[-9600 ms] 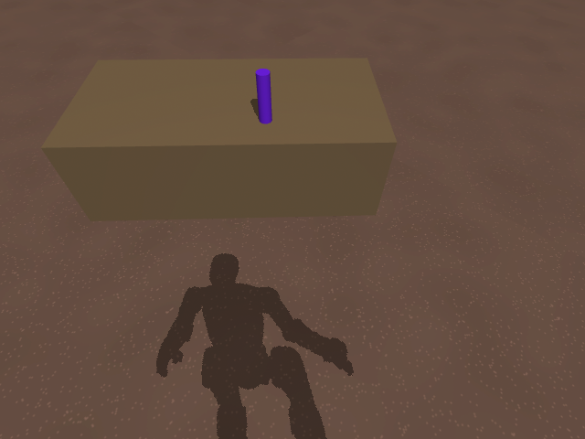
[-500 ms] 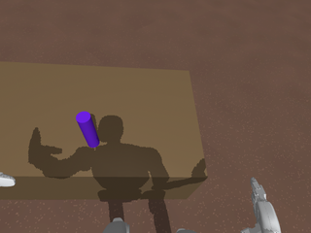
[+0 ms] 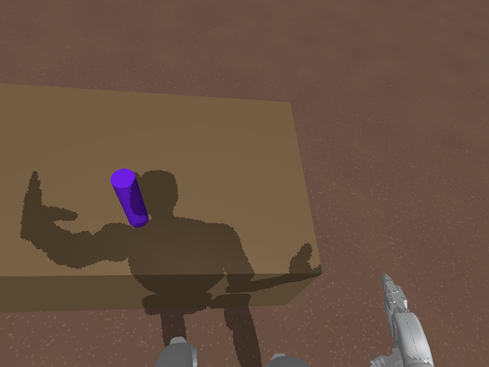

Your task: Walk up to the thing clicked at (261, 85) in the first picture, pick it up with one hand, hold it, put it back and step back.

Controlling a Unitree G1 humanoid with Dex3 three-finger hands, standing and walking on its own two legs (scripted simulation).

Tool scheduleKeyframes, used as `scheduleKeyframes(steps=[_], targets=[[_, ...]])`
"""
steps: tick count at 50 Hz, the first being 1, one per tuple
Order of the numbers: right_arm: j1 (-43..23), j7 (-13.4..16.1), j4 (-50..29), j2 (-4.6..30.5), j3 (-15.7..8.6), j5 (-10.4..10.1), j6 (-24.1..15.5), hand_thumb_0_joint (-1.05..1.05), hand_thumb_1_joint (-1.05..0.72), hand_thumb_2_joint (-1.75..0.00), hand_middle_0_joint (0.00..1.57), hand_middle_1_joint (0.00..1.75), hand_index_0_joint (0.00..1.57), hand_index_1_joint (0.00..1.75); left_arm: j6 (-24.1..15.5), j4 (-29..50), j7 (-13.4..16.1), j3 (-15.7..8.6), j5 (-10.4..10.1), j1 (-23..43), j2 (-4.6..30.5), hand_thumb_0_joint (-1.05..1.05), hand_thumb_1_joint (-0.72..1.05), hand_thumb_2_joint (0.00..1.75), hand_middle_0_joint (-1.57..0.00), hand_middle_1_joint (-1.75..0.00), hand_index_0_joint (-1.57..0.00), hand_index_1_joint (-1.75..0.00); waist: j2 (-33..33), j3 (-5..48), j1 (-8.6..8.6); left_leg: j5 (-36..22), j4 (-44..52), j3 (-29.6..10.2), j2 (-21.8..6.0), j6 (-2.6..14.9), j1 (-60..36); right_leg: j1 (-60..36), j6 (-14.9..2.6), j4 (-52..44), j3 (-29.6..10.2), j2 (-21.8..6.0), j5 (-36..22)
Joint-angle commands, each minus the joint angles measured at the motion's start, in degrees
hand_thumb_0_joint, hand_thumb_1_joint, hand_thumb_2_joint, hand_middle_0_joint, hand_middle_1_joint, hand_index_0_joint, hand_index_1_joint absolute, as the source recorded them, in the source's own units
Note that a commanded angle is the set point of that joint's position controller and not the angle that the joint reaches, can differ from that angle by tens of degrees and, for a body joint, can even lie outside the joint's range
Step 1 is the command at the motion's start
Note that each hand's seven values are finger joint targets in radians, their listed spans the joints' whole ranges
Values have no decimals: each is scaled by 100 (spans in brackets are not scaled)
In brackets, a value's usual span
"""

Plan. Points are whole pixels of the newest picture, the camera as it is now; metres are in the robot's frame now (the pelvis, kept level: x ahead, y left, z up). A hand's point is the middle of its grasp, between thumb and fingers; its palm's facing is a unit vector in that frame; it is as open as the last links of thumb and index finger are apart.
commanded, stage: go down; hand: left
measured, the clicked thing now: (131, 200) +0.50 +0.23 -0.20
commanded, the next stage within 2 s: approach in 0.46 s
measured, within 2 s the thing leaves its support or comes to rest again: neither
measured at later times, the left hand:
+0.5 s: hand out of the picture +0.36 +0.40 +0.04, palm faces +0.26 -0.96 -0.07, open 17.5 cm
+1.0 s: hand (42, 215) +0.40 +0.35 -0.08, palm faces +0.24 -0.97 +0.07, open 17.6 cm
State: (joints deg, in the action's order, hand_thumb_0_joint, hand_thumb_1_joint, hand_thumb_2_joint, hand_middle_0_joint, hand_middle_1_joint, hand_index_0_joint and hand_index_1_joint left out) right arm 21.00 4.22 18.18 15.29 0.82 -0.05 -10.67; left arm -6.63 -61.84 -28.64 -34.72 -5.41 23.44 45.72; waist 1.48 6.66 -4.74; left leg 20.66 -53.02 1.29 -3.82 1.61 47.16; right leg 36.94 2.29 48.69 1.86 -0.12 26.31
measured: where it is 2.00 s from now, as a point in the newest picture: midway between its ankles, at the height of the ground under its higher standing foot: outside the picture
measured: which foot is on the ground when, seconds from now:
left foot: down 0.00-1.00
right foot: down 0.00-1.00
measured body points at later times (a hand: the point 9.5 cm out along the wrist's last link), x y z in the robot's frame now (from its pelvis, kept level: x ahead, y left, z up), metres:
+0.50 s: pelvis +0.00 +0.00 -0.01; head +0.08 +0.05 +0.43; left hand +0.34 +0.45 +0.05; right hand +0.15 -0.25 -0.03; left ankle +0.05 +0.10 -0.69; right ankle -0.03 -0.15 -0.69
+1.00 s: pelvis -0.02 +0.00 -0.06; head +0.14 +0.08 +0.35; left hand +0.38 +0.41 -0.08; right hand +0.16 -0.26 -0.05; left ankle +0.05 +0.10 -0.69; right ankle -0.03 -0.15 -0.69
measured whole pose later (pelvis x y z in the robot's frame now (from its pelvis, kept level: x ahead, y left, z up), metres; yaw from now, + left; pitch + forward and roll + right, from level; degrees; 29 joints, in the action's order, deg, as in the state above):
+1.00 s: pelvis -0.02 +0.00 -0.06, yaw -2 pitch +25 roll -7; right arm 18.4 0.6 8.5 16.2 0.2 3.0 -12.1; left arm -28.3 -69.8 -30.0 -42.0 -12.2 32.2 44.8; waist 4.2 6.6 -11.7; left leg 25.6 -70.7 -1.6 -5.1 1.5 70.4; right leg 59.0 2.0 66.4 3.6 1.2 32.4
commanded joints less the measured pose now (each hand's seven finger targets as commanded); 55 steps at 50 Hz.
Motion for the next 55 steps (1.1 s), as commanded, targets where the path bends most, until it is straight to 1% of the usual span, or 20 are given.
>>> scheduleKeyframes(steps=[1,3,5,7,9,13,16,24,25,28,31,32,37,40,42,43,48,49,51,55], targets=[[-63,57,-802,906,-435,-47,-301,0,54,-5,5,5,5,5,-327,1072,36,-396,-169,1295,2276,0,-53,7,-4,-2,-3,-3,-1438,1864,274,-1847,730,-426,-4,-139,-2565,419,-335,-435,169,218,-1190],[-91,69,-848,993,-549,-34,-300,0,54,-5,5,5,5,5,-362,1092,51,-473,-154,1551,2413,0,-54,6,-4,-2,-3,-3,-1459,1894,178,-1588,740,-452,-20,-148,-2553,467,-333,-464,157,218,-1055],[-76,77,-865,887,-415,-38,-293,0,54,-5,5,5,5,5,-393,1030,66,-422,-147,1503,2357,0,-53,7,-4,-3,-3,-4,-1297,1731,172,-1267,723,-329,63,-106,-2341,415,-327,-517,112,196,-1026],[-121,99,-923,1034,-563,-32,-299,0,54,-5,5,5,5,5,-445,1130,64,-526,-151,1678,2518,0,-53,7,-4,-2,-3,-3,-1361,1854,118,-1239,715,-346,49,-111,-2409,463,-323,-490,108,205,-1008],[136,95,-831,985,-508,-18,-285,0,54,-5,5,5,5,5,-426,1066,41,-479,-135,1729,2502,0,-54,7,-4,-3,-3,-4,-1422,1919,57,-1298,698,-364,33,-119,-2537,516,-324,-491,131,211,-1042],[-182,111,-1028,1086,-580,-30,-344,0,54,-5,5,5,5,5,-472,1024,3,-429,-167,1905,2439,0,-53,6,-4,-3,-4,-3,-1414,1872,31,-959,769,-486,-34,-147,-2482,636,-328,-438,149,226,-802],[119,89,-752,919,-434,-25,-297,0,54,-5,5,5,5,5,-487,867,-43,-481,-179,1913,2517,0,-54,8,-4,-3,-3,-4,-1488,1840,44,-1159,669,-434,5,-132,-2391,714,-334,-413,146,221,-917],[-10,105,-1023,1007,-482,-3,-299,0,54,-5,5,5,5,5,-580,771,-84,-615,-169,2123,2800,0,-56,7,-4,-4,-4,-5,-1341,1964,0,-1163,510,-372,58,-98,-2249,641,-318,-398,122,212,-972],[8,78,-960,849,-302,1,-281,0,54,-5,5,5,5,5,-597,767,-101,-607,-178,2118,2779,0,-56,8,-4,-4,-4,-5,-1479,1977,42,-1188,487,-339,73,-98,-2267,660,-316,-391,101,197,-982],[-141,112,-1011,1072,-531,2,-280,0,54,-5,5,5,5,5,-616,751,-120,-676,-196,2202,2914,0,-55,11,-5,-6,-3,-9,-1438,2075,-11,-1386,411,-385,51,-95,-2315,759,-310,-337,113,208,-1077],[-89,78,-963,907,-369,10,-292,0,57,-5,5,5,5,5,-679,446,-172,-550,-239,2164,2585,0,-54,0,-6,-1,-5,-2,-1422,1887,-85,-1269,420,-465,-11,-123,-2239,989,-340,-232,187,252,-898],[-73,49,-882,765,-219,13,-277,0,56,-5,5,5,5,5,-747,347,-188,-558,-291,2255,2540,0,-56,0,-6,-1,-5,-2,-1329,1842,-84,-1247,313,-450,9,-96,-2037,1037,-334,-200,169,238,-901],[-174,-25,-1111,907,-352,55,-331,0,58,-4,5,5,5,5,-1278,-85,-304,-486,-560,2064,2015,0,-56,1,-5,-2,-4,-3,-915,1799,-337,-1199,-119,-424,27,-31,-1612,1477,-317,104,173,244,-940],[-96,-83,-1339,1162,-628,100,-398,0,58,-4,5,5,5,5,-1719,-88,-331,-588,-762,2070,1854,0,-54,1,-5,-2,-4,-3,-939,1994,-479,-1283,-411,-505,-4,-64,-1571,1843,-322,375,190,262,-929],[1,-167,-1352,1024,-492,121,-393,0,58,-4,5,5,5,5,-1984,-17,-290,-631,-867,2156,1754,0,-55,2,-5,-3,-4,-4,-1065,2041,-473,-1289,-606,-524,7,-72,-1371,2002,-337,561,179,243,-899],[64,-175,-1465,1091,-607,131,-397,0,58,-4,5,5,5,5,-2128,2,-263,-713,-896,2134,1759,0,-55,2,-5,-3,-4,-4,-1011,2144,-519,-1363,-747,-542,12,-69,-1323,2119,-337,659,186,250,-964],[159,-257,-1827,1364,-957,255,-416,0,55,-5,5,5,5,5,-2764,439,-78,-1038,-841,2384,1993,0,-56,1,-6,-3,-5,-4,-1699,2711,-611,-1684,-1239,-747,-81,-209,-1439,2947,-372,1336,252,271,-778],[163,-293,-1891,1302,-885,307,-413,0,54,-5,5,5,5,5,-2852,491,-7,-1125,-803,2473,2087,0,-55,2,-6,-3,-5,-4,-1861,2821,-603,-1813,-1365,-772,-91,-237,-1412,3066,-382,1473,269,273,-816],[215,-348,-2160,1274,-906,331,-396,0,53,-5,5,5,5,5,-3007,533,89,-1091,-704,2516,2037,0,-55,3,-6,-4,-4,-5,-1969,2934,-709,-1523,-1561,-740,-55,-212,-1189,3148,-392,1664,244,273,-774],[258,-441,-2338,1255,-932,410,-334,0,51,-6,5,5,5,5,-3140,399,268,-942,-496,2533,1859,0,-59,3,-6,-4,-5,-6,-2451,3199,-776,-1711,-1893,-847,-113,-280,-1060,3781,-454,2140,311,305,-652]])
